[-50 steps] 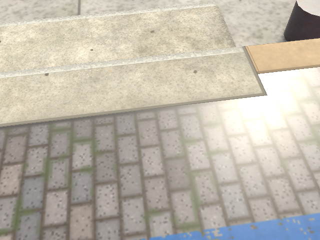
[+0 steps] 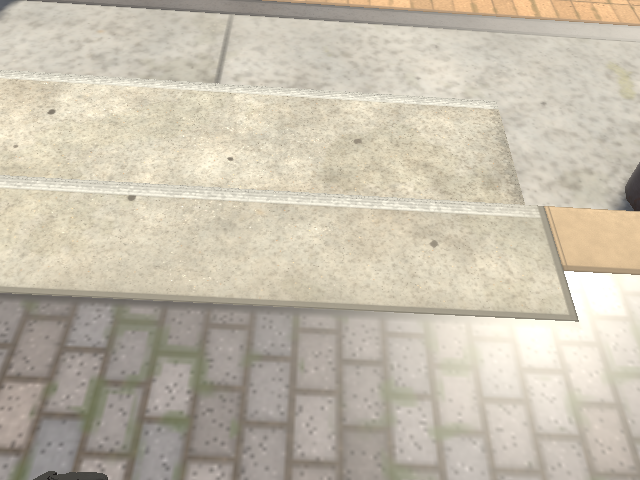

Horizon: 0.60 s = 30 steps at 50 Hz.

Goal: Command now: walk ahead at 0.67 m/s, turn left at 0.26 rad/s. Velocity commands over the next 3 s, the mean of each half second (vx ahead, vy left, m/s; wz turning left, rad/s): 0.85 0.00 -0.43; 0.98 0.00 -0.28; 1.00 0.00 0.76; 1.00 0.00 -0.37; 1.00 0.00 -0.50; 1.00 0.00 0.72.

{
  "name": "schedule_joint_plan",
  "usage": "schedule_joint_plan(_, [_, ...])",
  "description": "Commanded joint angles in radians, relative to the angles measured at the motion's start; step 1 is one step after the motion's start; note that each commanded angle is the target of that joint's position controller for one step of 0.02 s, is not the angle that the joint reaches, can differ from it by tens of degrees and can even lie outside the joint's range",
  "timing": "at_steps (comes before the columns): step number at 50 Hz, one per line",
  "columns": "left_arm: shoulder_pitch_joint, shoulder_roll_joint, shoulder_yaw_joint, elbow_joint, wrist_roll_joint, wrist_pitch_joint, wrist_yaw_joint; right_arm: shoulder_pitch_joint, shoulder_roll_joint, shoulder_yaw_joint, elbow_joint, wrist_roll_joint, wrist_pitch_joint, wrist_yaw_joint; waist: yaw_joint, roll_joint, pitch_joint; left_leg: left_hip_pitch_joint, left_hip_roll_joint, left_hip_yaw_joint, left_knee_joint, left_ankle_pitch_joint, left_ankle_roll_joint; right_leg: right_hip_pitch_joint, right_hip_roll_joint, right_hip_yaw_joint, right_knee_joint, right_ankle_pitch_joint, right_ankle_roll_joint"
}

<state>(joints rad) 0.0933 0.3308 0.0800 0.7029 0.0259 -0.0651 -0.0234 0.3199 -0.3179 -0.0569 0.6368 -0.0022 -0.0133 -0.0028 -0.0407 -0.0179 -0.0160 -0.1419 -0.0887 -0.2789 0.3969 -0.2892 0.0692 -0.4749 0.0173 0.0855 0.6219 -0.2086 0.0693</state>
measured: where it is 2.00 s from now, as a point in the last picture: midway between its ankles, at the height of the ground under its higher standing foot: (413, 137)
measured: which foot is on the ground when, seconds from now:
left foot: down 0.00-0.14, up 0.16-0.52, down 0.54-0.96, up 0.98-1.00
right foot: up 0.00-0.10, down 0.12-0.56, up 0.58-0.94, down 0.96-1.00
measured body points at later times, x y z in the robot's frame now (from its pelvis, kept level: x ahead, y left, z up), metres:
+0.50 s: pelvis +0.33 -0.08 -0.02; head +0.37 -0.10 +0.43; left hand +0.30 +0.21 -0.13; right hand +0.55 -0.34 -0.07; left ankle +0.54 +0.02 -0.72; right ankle +0.12 -0.13 -0.75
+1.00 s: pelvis +0.74 -0.26 -0.04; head +0.77 -0.29 +0.41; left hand +1.08 -0.19 -0.08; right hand +0.53 -0.46 -0.16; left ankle +0.58 -0.02 -0.69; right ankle +0.80 -0.40 -0.75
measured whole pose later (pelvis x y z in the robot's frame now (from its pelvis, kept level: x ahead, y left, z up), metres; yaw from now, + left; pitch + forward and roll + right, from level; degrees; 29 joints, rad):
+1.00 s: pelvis +0.74 -0.26 -0.04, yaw -23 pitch +2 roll +2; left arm -0.05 0.28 -0.01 0.63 0.07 -0.08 -0.03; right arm 0.58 -0.27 -0.03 0.93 0.00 -0.07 0.02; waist -0.12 -0.01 0.03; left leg -0.02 0.03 -0.04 0.83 -0.47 0.05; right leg -0.55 -0.03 -0.02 0.69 -0.17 -0.04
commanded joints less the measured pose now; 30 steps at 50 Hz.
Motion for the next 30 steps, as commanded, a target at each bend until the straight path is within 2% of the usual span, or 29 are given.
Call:
schedule_joint_plan(1, [-0.142,0.051,-0.010,-0.092,0.029,0.025,-0.010,0.063,-0.164,-0.047,-0.024,-0.035,-0.013,0.042,-0.074,0.231,0.062,-0.042,0.191,-0.167,-0.185,-0.206,0.134,-0.009,-0.010,-0.115,-0.030,0.000,-0.022])
schedule_joint_plan(3, [-0.124,0.073,-0.008,-0.099,0.013,0.023,-0.012,0.048,-0.162,-0.043,-0.019,-0.025,-0.025,0.041,-0.049,0.217,0.085,-0.040,0.243,-0.178,-0.199,-0.183,0.133,0.034,-0.030,-0.124,-0.073,-0.021,-0.068])
schedule_joint_plan(4, [-0.074,0.083,-0.005,-0.089,0.011,0.018,-0.011,0.029,-0.169,-0.043,-0.017,-0.022,-0.030,0.032,-0.014,0.196,0.086,-0.050,0.260,-0.160,-0.192,-0.131,0.125,0.097,-0.032,-0.132,-0.104,-0.025,-0.096])
schedule_joint_plan(5, [0.019,0.097,0.002,-0.061,0.014,0.014,-0.007,0.013,-0.168,-0.039,-0.011,-0.023,-0.035,0.024,0.044,0.158,0.065,-0.069,0.251,-0.109,-0.119,0.047,0.110,0.213,-0.006,-0.137,-0.135,-0.047,-0.124])
schedule_joint_plan(6, [0.206,0.131,0.017,-0.002,0.016,0.007,0.001,-0.002,-0.142,-0.029,-0.008,-0.031,-0.041,0.015,0.133,0.075,-0.014,-0.126,0.204,-0.012,0.108,0.300,0.091,0.425,0.006,-0.088,-0.137,-0.108,-0.155])
schedule_joint_plan(7, [0.399,0.233,0.042,0.033,0.021,0.001,0.008,-0.032,-0.097,-0.011,-0.051,-0.017,-0.052,0.012,0.211,-0.168,-0.120,-0.311,0.093,0.151,0.495,0.336,0.030,0.637,-0.175,0.284,-0.273,-0.441,-0.247])
schedule_joint_plan(8, [0.415,0.267,0.052,0.050,0.010,0.005,-0.006,-0.060,-0.080,-0.005,-0.090,-0.030,-0.061,0.009,0.171,-0.321,-0.074,-0.612,-0.020,0.223,0.687,-0.150,-0.016,0.720,-0.294,0.735,-0.452,-0.667,-0.305])
schedule_joint_plan(9, [0.331,0.182,0.030,0.037,-0.002,0.008,-0.021,-0.119,-0.103,-0.001,-0.086,-0.048,-0.062,0.009,0.132,-0.146,0.024,-0.715,0.031,0.163,0.792,-0.097,-0.010,0.661,-0.304,0.752,-0.426,-0.625,-0.316])
schedule_joint_plan(10, [0.308,0.151,0.025,0.027,-0.005,0.006,-0.024,-0.140,-0.113,0.001,-0.075,-0.057,-0.068,0.016,0.119,-0.054,0.035,-0.708,0.077,0.165,0.806,-0.024,-0.016,0.611,-0.274,0.620,-0.389,-0.515,-0.318])
schedule_joint_plan(11, [0.321,0.140,0.021,0.033,-0.003,0.002,-0.020,-0.149,-0.112,0.004,-0.073,-0.064,-0.075,0.024,0.112,-0.030,0.026,-0.676,0.105,0.173,0.777,0.001,-0.024,0.565,-0.237,0.539,-0.401,-0.440,-0.317])
schedule_joint_plan(12, [0.335,0.121,0.013,0.046,-0.007,-0.003,-0.011,-0.162,-0.099,0.011,-0.076,-0.073,-0.074,0.029,0.098,-0.033,0.051,-0.654,0.124,0.179,0.733,0.012,-0.039,0.512,-0.197,0.490,-0.430,-0.380,-0.313])
schedule_joint_plan(13, [0.339,0.112,0.009,0.059,-0.012,-0.008,-0.003,-0.167,-0.089,0.020,-0.079,-0.080,-0.067,0.035,0.081,-0.064,0.069,-0.634,0.136,0.188,0.690,0.020,-0.057,0.473,-0.165,0.457,-0.449,-0.328,-0.314])
schedule_joint_plan(15, [0.366,0.107,0.007,0.075,-0.023,-0.015,0.005,-0.202,-0.082,0.030,-0.090,-0.080,-0.054,0.043,0.080,-0.074,0.096,-0.634,0.139,0.222,0.627,0.021,-0.086,0.433,-0.134,0.411,-0.476,-0.217,-0.329])
schedule_joint_plan(17, [0.384,0.114,0.010,0.083,-0.024,-0.015,0.010,-0.292,-0.078,0.040,-0.121,-0.067,-0.048,0.047,0.097,-0.056,0.128,-0.641,0.131,0.258,0.523,0.060,-0.112,0.389,-0.117,0.386,-0.506,-0.107,-0.343])
schedule_joint_plan(19, [0.391,0.119,0.016,0.093,-0.025,-0.012,0.011,-0.386,-0.053,0.057,-0.149,-0.056,-0.051,0.054,0.119,-0.062,0.142,-0.570,0.104,0.287,0.376,0.143,-0.125,0.335,-0.081,0.346,-0.503,0.033,-0.330])
schedule_joint_plan(22, [0.428,0.133,0.023,0.122,-0.033,-0.014,0.016,-0.461,-0.043,0.066,-0.178,-0.040,-0.058,0.053,0.146,-0.086,0.114,-0.425,0.071,0.305,0.233,0.259,-0.110,0.332,-0.097,0.349,-0.476,0.332,-0.304])
schedule_joint_plan(23, [0.420,0.140,0.024,0.127,-0.035,-0.014,0.019,-0.452,-0.051,0.063,-0.177,-0.036,-0.060,0.048,0.133,-0.083,0.100,-0.364,0.063,0.300,0.199,0.277,-0.100,0.340,-0.106,0.348,-0.454,0.425,-0.289])
schedule_joint_plan(24, [0.395,0.150,0.026,0.125,-0.037,-0.015,0.022,-0.408,-0.064,0.058,-0.165,-0.034,-0.062,0.041,0.102,-0.075,0.073,-0.261,0.047,0.298,0.156,0.267,-0.088,0.336,-0.102,0.334,-0.407,0.540,-0.264])
schedule_joint_plan(25, [0.384,0.169,0.029,0.126,-0.038,-0.019,0.022,-0.329,-0.096,0.043,-0.140,-0.034,-0.063,0.029,0.063,-0.063,0.010,-0.115,0.021,0.303,0.148,0.218,-0.073,0.331,-0.093,0.318,-0.305,0.730,-0.237])
schedule_joint_plan(26, [0.365,0.200,0.035,0.126,-0.035,-0.022,0.018,-0.176,-0.136,0.023,-0.095,-0.031,-0.064,0.012,-0.015,-0.045,-0.089,0.081,0.009,0.304,0.150,0.157,-0.057,0.308,-0.069,0.293,-0.119,0.840,-0.211])
schedule_joint_plan(27, [0.315,0.209,0.038,0.113,-0.032,-0.031,0.011,0.021,-0.174,-0.001,-0.046,-0.032,-0.065,-0.011,-0.123,-0.035,-0.178,0.329,0.085,0.244,0.162,0.107,-0.037,0.179,-0.027,0.284,0.120,0.748,-0.189])
schedule_joint_plan(28, [0.295,0.099,0.011,0.087,-0.024,-0.046,0.011,0.236,-0.250,-0.032,-0.014,-0.056,-0.067,-0.037,-0.189,0.100,-0.317,0.540,0.316,0.014,0.123,-0.295,-0.008,0.048,0.042,0.203,0.445,0.310,-0.194])
schedule_joint_plan(29, [0.359,0.005,-0.018,0.029,-0.066,-0.036,0.012,0.172,-0.293,-0.037,-0.022,-0.074,-0.061,-0.033,-0.082,0.387,-0.423,0.616,0.562,-0.535,-0.104,-0.618,0.060,-0.167,0.126,0.103,0.698,-0.268,-0.179])
schedule_joint_plan(30, [0.318,0.071,-0.017,0.048,-0.038,-0.014,0.018,0.048,-0.219,-0.037,-0.033,-0.064,-0.051,-0.029,-0.051,0.268,-0.256,0.456,0.523,-0.537,-0.143,-0.656,0.074,-0.263,0.026,0.057,0.757,-0.169,-0.187])
Next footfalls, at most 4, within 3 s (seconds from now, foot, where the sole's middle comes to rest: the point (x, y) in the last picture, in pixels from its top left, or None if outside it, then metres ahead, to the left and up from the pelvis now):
0.12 right None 0.16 -0.13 -0.78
0.54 left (308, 431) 0.60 -0.01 -0.78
0.96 right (473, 335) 0.83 -0.42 -0.78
1.38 left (425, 214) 1.23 -0.36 -0.78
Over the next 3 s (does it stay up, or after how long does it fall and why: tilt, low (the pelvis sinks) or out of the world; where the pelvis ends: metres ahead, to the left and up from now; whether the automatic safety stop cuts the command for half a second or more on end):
stays up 2.58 -0.71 -0.25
